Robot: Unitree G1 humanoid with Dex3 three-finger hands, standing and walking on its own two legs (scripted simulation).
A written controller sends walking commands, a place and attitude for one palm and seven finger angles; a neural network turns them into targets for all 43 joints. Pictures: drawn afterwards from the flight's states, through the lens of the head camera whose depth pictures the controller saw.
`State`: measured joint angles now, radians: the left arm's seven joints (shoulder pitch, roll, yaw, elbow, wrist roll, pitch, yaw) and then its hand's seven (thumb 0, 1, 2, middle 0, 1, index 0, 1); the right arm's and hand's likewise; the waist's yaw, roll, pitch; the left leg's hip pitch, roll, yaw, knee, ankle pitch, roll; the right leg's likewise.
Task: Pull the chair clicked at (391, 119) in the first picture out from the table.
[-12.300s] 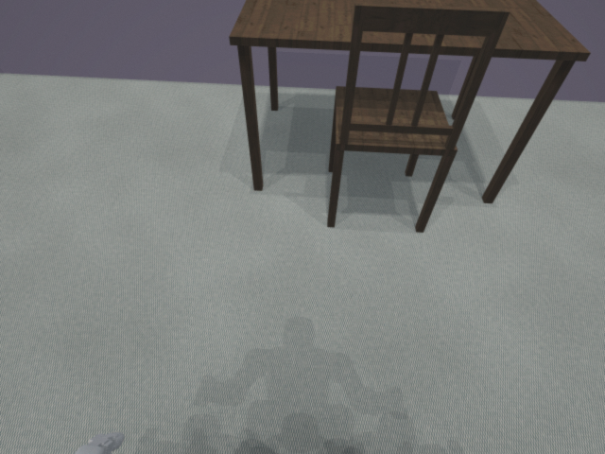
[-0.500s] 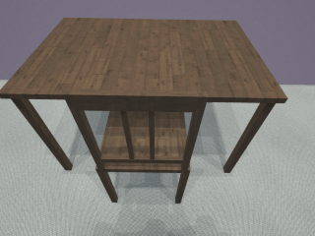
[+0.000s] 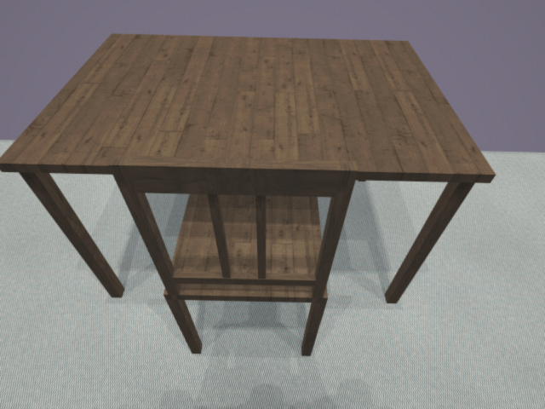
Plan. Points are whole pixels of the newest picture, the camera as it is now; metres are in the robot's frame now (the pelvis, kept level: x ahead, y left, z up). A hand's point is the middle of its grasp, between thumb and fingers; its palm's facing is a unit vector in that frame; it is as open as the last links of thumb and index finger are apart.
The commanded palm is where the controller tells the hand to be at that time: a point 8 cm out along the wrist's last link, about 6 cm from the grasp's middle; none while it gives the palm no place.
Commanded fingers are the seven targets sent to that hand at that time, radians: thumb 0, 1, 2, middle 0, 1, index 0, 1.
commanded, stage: look again from close up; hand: left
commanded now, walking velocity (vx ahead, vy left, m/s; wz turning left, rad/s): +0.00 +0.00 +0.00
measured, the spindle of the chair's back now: (220, 239) +0.45 +0.15 -0.09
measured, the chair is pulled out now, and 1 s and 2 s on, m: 0.00 0.00 0.00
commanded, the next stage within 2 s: raise the hand toward the chair's back in 0.86 s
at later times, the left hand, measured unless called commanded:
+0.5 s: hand out of the picture -0.04 +0.15 -0.18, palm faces +0.06 -0.99 -0.16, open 7.4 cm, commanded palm none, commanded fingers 0.00 0.90 0.90 -0.20 -0.30 -0.20 -0.30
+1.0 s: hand out of the picture -0.02 +0.15 -0.17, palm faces +0.10 -0.98 -0.16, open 7.4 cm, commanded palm +0.09 +0.20 -0.08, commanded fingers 0.00 0.83 0.87 -0.19 -0.29 -0.19 -0.29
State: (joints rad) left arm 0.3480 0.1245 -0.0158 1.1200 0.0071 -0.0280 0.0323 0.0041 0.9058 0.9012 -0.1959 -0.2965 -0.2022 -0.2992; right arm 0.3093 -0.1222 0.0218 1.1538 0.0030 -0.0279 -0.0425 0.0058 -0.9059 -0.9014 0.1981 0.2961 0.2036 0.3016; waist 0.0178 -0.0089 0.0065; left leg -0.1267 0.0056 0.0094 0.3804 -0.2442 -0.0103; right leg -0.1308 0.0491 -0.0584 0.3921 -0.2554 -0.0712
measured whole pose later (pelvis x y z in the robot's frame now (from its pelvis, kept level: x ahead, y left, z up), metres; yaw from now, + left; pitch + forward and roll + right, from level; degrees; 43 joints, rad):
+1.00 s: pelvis +0.00 +0.00 +0.00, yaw +0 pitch +0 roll +0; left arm 0.40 0.11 -0.03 0.97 -0.04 0.01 0.04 0.01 0.91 0.90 -0.20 -0.30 -0.20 -0.30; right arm 0.33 -0.13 0.03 1.11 0.00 -0.03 -0.04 0.01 -0.91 -0.90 0.20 0.30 0.20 0.30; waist 0.02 0.01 0.01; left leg -0.17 0.02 0.01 0.44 -0.25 -0.01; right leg -0.15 0.06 -0.07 0.41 -0.25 -0.07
